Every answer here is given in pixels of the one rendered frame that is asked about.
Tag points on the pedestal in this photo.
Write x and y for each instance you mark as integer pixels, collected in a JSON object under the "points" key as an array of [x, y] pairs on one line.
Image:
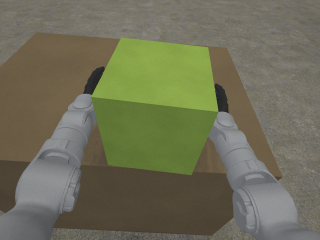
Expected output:
{"points": [[37, 85]]}

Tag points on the left robot forearm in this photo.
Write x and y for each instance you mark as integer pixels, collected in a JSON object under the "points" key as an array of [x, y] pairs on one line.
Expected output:
{"points": [[70, 137]]}

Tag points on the right robot forearm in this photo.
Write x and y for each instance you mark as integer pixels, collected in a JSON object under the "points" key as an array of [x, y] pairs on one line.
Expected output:
{"points": [[242, 166]]}

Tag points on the left robot hand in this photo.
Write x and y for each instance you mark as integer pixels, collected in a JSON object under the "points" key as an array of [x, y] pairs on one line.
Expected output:
{"points": [[93, 80]]}

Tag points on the right robot hand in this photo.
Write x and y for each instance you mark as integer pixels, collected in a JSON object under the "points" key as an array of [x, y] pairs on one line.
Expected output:
{"points": [[221, 99]]}

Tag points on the carton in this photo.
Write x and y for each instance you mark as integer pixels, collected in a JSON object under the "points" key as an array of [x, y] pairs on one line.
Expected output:
{"points": [[155, 105]]}

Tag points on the left robot upper arm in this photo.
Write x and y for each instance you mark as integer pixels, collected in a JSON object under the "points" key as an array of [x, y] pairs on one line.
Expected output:
{"points": [[48, 189]]}

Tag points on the right robot upper arm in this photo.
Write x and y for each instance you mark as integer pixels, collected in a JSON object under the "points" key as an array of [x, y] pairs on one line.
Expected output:
{"points": [[266, 211]]}

